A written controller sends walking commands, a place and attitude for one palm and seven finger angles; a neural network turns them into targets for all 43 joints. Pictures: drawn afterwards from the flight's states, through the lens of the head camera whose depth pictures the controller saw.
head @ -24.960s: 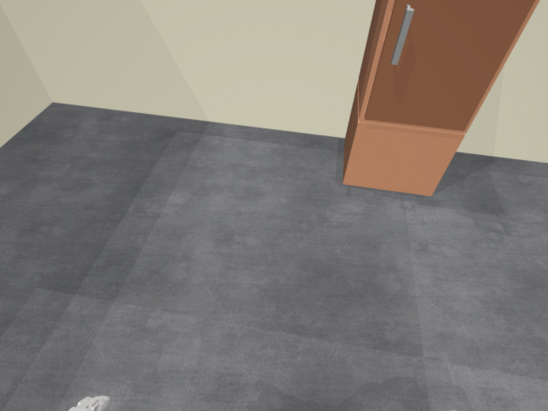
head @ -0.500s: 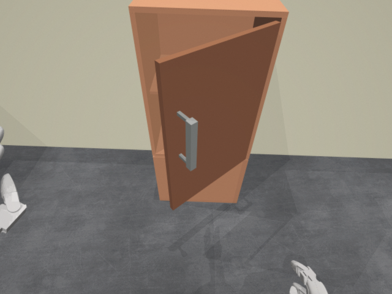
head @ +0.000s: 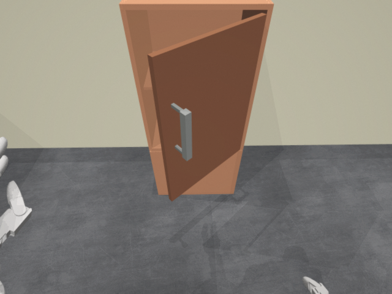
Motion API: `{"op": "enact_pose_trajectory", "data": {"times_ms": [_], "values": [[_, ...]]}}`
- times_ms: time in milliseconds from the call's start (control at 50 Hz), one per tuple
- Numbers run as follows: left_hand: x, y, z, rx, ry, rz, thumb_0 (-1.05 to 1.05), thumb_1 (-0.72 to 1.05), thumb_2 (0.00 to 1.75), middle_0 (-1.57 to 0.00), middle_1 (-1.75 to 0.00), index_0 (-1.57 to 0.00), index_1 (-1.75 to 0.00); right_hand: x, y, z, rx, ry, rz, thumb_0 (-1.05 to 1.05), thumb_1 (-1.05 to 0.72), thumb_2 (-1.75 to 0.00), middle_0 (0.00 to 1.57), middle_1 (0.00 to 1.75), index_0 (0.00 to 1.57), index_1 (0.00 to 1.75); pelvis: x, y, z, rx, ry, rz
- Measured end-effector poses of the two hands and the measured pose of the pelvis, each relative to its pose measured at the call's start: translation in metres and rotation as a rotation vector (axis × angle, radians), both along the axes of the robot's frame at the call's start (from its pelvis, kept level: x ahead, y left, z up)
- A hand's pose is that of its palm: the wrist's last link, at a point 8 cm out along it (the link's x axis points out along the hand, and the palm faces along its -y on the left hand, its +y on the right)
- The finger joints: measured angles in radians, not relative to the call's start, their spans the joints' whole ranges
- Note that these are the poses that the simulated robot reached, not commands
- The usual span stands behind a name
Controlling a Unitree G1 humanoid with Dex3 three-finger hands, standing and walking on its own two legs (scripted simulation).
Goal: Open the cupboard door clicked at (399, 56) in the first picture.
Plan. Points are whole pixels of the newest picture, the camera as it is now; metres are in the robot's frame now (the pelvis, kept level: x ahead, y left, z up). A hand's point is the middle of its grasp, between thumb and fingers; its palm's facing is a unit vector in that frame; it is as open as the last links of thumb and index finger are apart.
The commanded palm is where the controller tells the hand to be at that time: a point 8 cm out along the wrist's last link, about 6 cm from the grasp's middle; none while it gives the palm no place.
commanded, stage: let the arm hang, fingers relaxed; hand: left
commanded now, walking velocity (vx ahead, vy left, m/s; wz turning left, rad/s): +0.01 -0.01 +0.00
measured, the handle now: (181, 132) +0.53 +0.08 +0.02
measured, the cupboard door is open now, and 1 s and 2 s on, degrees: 42 42 42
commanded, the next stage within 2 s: look to check the result in 1.16 s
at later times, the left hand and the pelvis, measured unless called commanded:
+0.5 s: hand out of the picture +0.02 +0.19 -0.17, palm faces +0.11 -0.97 -0.23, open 6.9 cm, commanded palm none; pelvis +0.01 +0.00 +0.00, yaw +4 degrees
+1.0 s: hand out of the picture -0.01 +0.17 -0.17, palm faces +0.10 -0.98 -0.15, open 7.3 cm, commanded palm none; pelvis +0.02 +0.02 +0.00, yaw +3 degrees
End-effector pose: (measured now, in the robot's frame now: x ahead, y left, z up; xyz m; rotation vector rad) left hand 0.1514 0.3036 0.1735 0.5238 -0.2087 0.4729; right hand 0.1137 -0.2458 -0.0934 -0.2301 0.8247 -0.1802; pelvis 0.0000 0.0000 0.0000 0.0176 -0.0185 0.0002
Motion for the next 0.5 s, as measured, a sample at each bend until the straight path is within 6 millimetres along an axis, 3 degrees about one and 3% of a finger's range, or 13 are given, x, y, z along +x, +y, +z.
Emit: {"op": "enact_pose_trajectory", "data": {"times_ms": [60, 100, 160, 200, 260, 300, 320, 340, 400, 500], "values": [[0.010, 0.003, -0.004, -0.021, -0.027, -0.021, 0.02, 0.89, 0.90, -0.22, -0.30, -0.21, -0.31, 0.011, 0.003, 0.001, -0.027, -0.020, 0.013, 0.01, -0.90, -0.90, 0.21, 0.30, 0.21, 0.30, 0.005, 0.008, -0.006, -0.022, -0.006, 0.005], [0.024, 0.008, -0.031, -0.024, 0.064, -0.057, 0.01, 0.89, 0.90, -0.21, -0.30, -0.21, -0.31, 0.020, 0.006, -0.007, -0.015, -0.014, 0.044, 0.01, -0.90, -0.90, 0.20, 0.30, 0.21, 0.30, 0.005, 0.014, -0.012, -0.023, 0.014, 0.023], [0.039, 0.010, -0.122, -0.198, 0.434, -0.033, 0.01, 0.90, 0.90, -0.20, -0.30, -0.20, -0.30, 0.025, 0.013, -0.025, 0.013, 0.055, 0.074, 0.01, -0.90, -0.90, 0.20, 0.30, 0.20, 0.30, 0.002, 0.021, -0.016, -0.007, 0.037, 0.041], [0.029, -0.004, -0.187, -0.324, 0.701, -0.013, 0.01, 0.90, 0.90, -0.20, -0.30, -0.20, -0.30, 0.024, 0.019, -0.033, 0.031, 0.091, 0.087, 0.01, -0.91, -0.90, 0.20, 0.30, 0.20, 0.30, 0.000, 0.021, -0.016, 0.006, 0.042, 0.049], [-0.012, -0.043, -0.264, -0.471, 1.026, -0.012, 0.01, 0.91, 0.90, -0.20, -0.29, -0.20, -0.30, 0.014, 0.026, -0.043, 0.067, 0.152, 0.085, 0.00, -0.91, -0.90, 0.20, 0.30, 0.21, 0.30, -0.001, 0.014, -0.018, 0.031, 0.033, 0.037], [-0.051, -0.072, -0.300, -0.550, 1.196, -0.015, 0.01, 0.91, 0.90, -0.20, -0.29, -0.20, -0.30, 0.004, 0.028, -0.051, 0.095, 0.202, 0.064, 0.00, -0.91, -0.90, 0.20, 0.30, 0.21, 0.30, -0.001, 0.009, -0.020, 0.039, 0.020, 0.032], [-0.071, -0.084, -0.311, -0.600, 1.266, -0.001, 0.01, 0.92, 0.90, -0.20, -0.29, -0.20, -0.30, -0.003, 0.029, -0.053, 0.105, 0.237, 0.052, 0.00, -0.91, -0.90, 0.20, 0.30, 0.21, 0.30, 0.001, 0.007, -0.019, 0.029, 0.012, 0.040], [-0.081, -0.083, -0.313, -0.651, 1.255, 0.063, -0.02, 0.96, 0.90, -0.21, -0.30, -0.20, -0.30, -0.010, 0.030, -0.054, 0.108, 0.280, 0.047, 0.00, -0.91, -0.90, 0.20, 0.30, 0.21, 0.30, 0.002, 0.005, -0.017, 0.016, 0.011, 0.054], [-0.105, -0.073, -0.315, -0.667, 1.297, 0.141, -0.06, 1.03, 0.90, -0.21, -0.30, -0.21, -0.31, -0.034, 0.030, -0.057, 0.097, 0.405, 0.030, 0.00, -0.92, -0.90, 0.21, 0.30, 0.21, 0.30, 0.006, 0.002, -0.011, -0.007, 0.007, 0.073], [-0.143, -0.062, -0.314, -0.671, 1.437, 0.214, -0.04, 0.99, 0.90, -0.21, -0.30, -0.21, -0.30, -0.064, 0.022, -0.054, 0.072, 0.518, -0.017, 0.00, -0.94, -0.90, 0.21, 0.30, 0.21, 0.30, 0.013, 0.005, -0.003, -0.015, -0.003, 0.068]]}}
